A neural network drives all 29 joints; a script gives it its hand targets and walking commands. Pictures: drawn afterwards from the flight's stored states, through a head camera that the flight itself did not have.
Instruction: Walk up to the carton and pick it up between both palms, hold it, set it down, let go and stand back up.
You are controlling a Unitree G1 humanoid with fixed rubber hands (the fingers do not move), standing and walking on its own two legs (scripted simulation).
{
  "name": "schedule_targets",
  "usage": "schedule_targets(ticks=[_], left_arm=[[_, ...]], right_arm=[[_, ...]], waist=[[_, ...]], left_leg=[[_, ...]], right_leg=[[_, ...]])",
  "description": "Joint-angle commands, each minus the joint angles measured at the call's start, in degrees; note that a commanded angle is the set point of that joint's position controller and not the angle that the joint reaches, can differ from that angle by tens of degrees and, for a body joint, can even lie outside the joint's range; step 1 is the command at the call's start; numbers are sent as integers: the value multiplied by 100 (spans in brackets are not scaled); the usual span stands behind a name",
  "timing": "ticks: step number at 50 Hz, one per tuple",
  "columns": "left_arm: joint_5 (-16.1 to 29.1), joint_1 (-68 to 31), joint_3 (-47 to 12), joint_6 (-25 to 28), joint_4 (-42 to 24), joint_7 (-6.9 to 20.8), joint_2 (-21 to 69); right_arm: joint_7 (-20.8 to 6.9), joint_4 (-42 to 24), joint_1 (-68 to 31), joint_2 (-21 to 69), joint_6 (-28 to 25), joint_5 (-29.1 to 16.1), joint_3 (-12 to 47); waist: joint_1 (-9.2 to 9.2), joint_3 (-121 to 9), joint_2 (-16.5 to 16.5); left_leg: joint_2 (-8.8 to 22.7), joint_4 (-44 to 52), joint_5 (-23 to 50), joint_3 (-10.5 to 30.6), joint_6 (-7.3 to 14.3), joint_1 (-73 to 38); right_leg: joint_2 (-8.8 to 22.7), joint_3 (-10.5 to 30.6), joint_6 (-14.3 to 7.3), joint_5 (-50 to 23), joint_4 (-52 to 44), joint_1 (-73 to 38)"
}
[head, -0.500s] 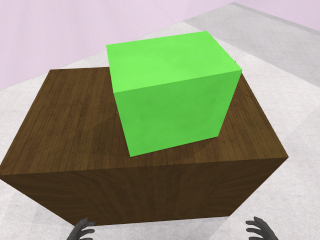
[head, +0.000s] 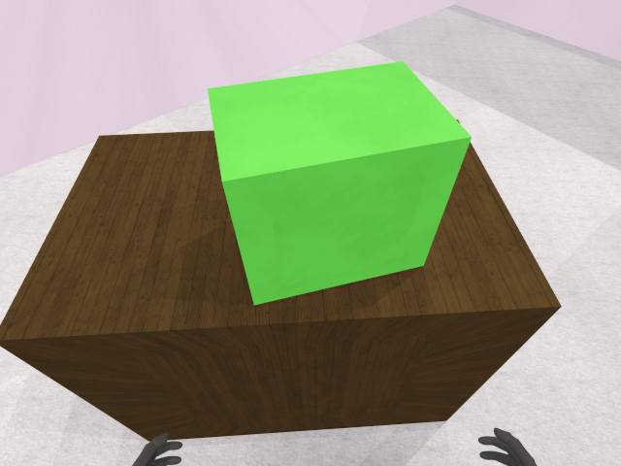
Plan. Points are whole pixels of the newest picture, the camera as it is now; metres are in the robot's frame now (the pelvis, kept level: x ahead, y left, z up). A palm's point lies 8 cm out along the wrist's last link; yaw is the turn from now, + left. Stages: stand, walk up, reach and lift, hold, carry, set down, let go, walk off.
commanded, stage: stand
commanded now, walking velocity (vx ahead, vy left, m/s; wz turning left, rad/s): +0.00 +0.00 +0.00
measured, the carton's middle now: (326, 186) +0.49 +0.00 +0.07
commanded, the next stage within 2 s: walk up in 0.46 s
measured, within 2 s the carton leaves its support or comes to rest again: neither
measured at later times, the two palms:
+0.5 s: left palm out of the picture +0.10 +0.25 -0.10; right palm out of the picture +0.10 -0.25 -0.10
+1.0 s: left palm out of the picture +0.07 +0.26 -0.10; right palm out of the picture +0.11 -0.26 -0.09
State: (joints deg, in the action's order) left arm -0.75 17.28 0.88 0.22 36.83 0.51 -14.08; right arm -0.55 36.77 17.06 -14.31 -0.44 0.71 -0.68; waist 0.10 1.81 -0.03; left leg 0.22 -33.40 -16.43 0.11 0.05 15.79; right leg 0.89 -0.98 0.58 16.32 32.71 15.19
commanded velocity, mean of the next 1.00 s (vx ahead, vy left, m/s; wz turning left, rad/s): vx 0.00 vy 0.00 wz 0.00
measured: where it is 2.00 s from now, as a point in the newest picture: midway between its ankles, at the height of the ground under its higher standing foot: outside the picture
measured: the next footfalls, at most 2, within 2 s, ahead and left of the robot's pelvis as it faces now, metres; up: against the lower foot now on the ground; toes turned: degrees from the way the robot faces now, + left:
none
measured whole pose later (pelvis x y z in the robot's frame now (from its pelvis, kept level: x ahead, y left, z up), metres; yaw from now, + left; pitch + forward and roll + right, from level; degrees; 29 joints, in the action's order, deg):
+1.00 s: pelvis +0.00 -0.01 +0.00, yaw +4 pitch -1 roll -1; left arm -0.8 16.3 0.3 -1.1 39.1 0.9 -15.9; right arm 0.2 35.1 19.5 -15.6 -0.4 1.1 -0.9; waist 0.4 2.0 0.3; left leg -0.9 -34.2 -15.8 4.4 -0.7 17.3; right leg 2.0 -5.3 0.0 17.3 33.2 14.7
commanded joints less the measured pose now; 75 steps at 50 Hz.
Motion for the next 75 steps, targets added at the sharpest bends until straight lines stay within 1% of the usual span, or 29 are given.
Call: schedule_targets(ticks=[1,3,8,11,16,19,24,30,32,33,34,36,39,42,44,50,54,57,59,61,64,65,66,67,68,69,71,73,75], left_arm=[[1,-29,204,128,-494,-31,-716],[6,-32,194,126,-499,-35,-723],[7,-10,190,123,-449,-36,-725],[8,4,191,117,-446,-37,-735],[8,9,183,116,-402,-45,-746],[21,6,169,115,-399,-45,-719],[12,35,178,110,-371,-46,-745],[19,53,177,103,-332,-45,-761],[23,54,175,105,-323,-45,-763],[-13,-8,184,68,-296,-29,-836],[-25,42,175,51,-286,-22,-798],[-14,63,164,34,-274,-9,-799],[-17,-14,158,22,-264,-6,-850],[-7,-62,146,10,-249,-1,-872],[-5,-82,152,-3,-248,-2,-901],[9,-140,150,-29,-255,11,-951],[12,-177,157,-38,-259,16,-1012],[4,-188,151,-50,-282,25,-1002],[6,-197,161,-57,-293,26,-1031],[7,-205,160,-61,-304,30,-1037],[13,-235,171,-75,-317,32,-1079],[98,-2251,299,-807,-1579,-167,-1060],[47,-1756,196,-1243,-1491,-244,-814],[32,-1562,211,-1418,-1695,-251,-765],[50,-1348,228,-1499,-1784,-254,-769],[64,-1121,321,-1522,-1915,-273,-845],[86,-718,440,-1553,-1846,-297,-866],[63,-533,517,-1574,-1744,-342,-850],[43,-490,595,-1566,-1647,-376,-838]], right_arm=[[35,-528,-34,-702,-127,0,-233],[36,-523,-27,-705,-124,-5,-233],[38,-498,-11,-714,-122,-3,-225],[42,-477,0,-722,-117,-2,-224],[44,-455,4,-733,-120,-5,-218],[46,-444,19,-727,-113,-6,-214],[48,-419,18,-743,-111,-4,-208],[46,-380,63,-745,-109,-8,-203],[49,-367,65,-748,-113,-16,-198],[73,-429,160,-786,-132,10,-211],[85,-444,145,-838,-142,12,-226],[101,-510,115,-864,-142,16,-240],[101,-550,193,-844,-137,21,-241],[103,-605,241,-840,-128,30,-250],[105,-644,260,-845,-119,30,-260],[114,-733,274,-873,-112,45,-276],[117,-779,316,-874,-110,48,-282],[120,-832,279,-906,-113,55,-299],[124,-849,283,-908,-111,57,-301],[124,-871,276,-920,-109,57,-309],[125,-894,288,-898,-104,57,-316],[92,362,-1950,-193,-921,610,-746],[-29,911,-1651,-408,-1157,616,-776],[-106,940,-1538,-568,-1294,540,-796],[-154,996,-1404,-676,-1373,463,-760],[-197,928,-1274,-754,-1423,388,-691],[-261,718,-1267,-798,-1431,268,-592],[-328,470,-1335,-817,-1321,197,-509],[-375,268,-1344,-807,-1184,161,-455]], waist=[[-8,-211,-46],[-7,-173,25],[-9,-210,-42],[0,-215,-14],[7,-212,-55],[-7,-162,8],[1,-193,-37],[-1,-135,2],[-2,-135,-12],[3,-67,99],[54,-98,19],[80,-98,-64],[62,-219,-5],[40,-203,-116],[44,-180,-49],[51,-128,13],[27,-150,-14],[43,-148,-67],[51,-150,-9],[59,-184,-44],[47,-177,-6],[-274,-317,-269],[-253,236,-231],[-245,-50,-121],[-257,-163,-15],[-194,-316,68],[-64,-405,300],[99,-297,233],[161,-151,229]], left_leg=[[465,649,423,517,179,35],[463,638,446,507,168,27],[462,643,481,523,174,10],[471,674,417,545,178,7],[470,675,577,552,177,-22],[460,657,568,536,168,-17],[464,687,559,533,170,-45],[457,716,453,543,167,3],[457,728,525,537,165,3],[500,779,529,666,181,142],[522,789,559,716,191,195],[484,731,605,707,180,220],[440,681,576,733,178,177],[410,612,655,780,193,170],[386,575,620,824,196,217],[319,478,600,935,191,299],[262,380,652,973,180,288],[254,358,675,1042,185,374],[237,336,636,1091,190,442],[197,273,696,1074,171,454],[147,198,649,1077,170,457],[284,187,-682,-277,-54,576],[304,358,-933,-369,50,1218],[289,388,-660,-422,65,1268],[254,419,-445,-407,80,1017],[185,529,-159,-418,82,587],[19,750,408,-429,71,-222],[-82,986,654,-442,57,-445],[-160,1156,740,-484,27,-456]], right_leg=[[432,475,-250,-353,-570,-41],[431,470,-242,-361,-582,-12],[439,480,-249,-383,-576,-36],[434,463,-246,-332,-574,-47],[432,458,-238,-470,-568,-97],[446,464,-244,-464,-603,-66],[444,448,-246,-450,-611,-93],[451,459,-247,-333,-651,-80],[453,448,-249,-401,-669,-75],[431,310,-257,-375,-563,-161],[427,293,-255,-402,-530,-233],[466,286,-281,-400,-536,-227],[499,240,-292,-309,-535,-238],[543,210,-305,-261,-536,-185],[559,181,-315,-165,-555,-171],[624,102,-348,13,-589,-102],[682,66,-386,135,-624,-61],[686,-6,-377,139,-575,-96],[707,-25,-385,188,-576,-127],[735,-32,-402,169,-575,-164],[802,-61,-451,287,-601,-100],[71,-256,-312,772,-18,509],[-22,-374,-266,601,193,-233],[-53,-380,-228,489,223,-612],[-41,-343,-216,427,68,-694],[-25,-303,-205,246,-209,-726],[-51,-265,-162,-114,-734,-694],[-126,-253,-129,-220,-1013,-804],[-140,-184,-91,-300,-1215,-947]])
